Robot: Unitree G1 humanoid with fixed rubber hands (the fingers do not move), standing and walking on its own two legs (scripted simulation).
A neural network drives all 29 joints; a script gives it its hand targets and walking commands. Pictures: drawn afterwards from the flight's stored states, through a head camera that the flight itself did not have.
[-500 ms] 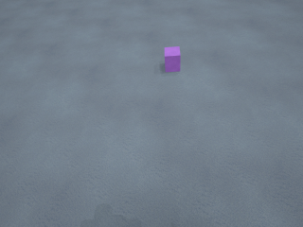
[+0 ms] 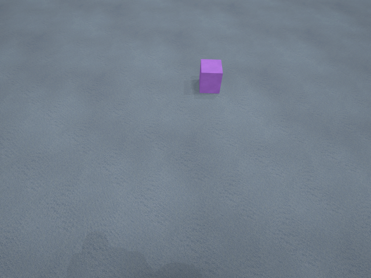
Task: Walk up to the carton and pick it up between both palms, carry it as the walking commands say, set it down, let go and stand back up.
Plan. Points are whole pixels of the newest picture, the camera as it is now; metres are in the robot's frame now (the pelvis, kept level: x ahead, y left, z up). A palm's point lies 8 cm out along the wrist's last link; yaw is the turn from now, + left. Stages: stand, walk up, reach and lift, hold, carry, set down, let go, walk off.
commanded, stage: walk up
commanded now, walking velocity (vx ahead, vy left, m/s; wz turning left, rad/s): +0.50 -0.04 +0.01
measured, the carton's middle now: (210, 76) +1.64 -0.22 -0.67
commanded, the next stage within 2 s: none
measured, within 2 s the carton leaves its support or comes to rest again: neither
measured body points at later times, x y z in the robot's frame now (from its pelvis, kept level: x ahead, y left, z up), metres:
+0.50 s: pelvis +0.23 -0.07 +0.01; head +0.26 -0.10 +0.46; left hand +0.25 +0.21 -0.11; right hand +0.31 -0.33 -0.14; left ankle +0.17 +0.09 -0.65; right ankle +0.23 -0.18 -0.74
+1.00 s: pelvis +0.45 -0.01 +0.01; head +0.48 +0.02 +0.46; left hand +0.53 +0.26 -0.14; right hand +0.46 -0.28 -0.11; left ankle +0.44 +0.11 -0.74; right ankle +0.45 -0.16 -0.66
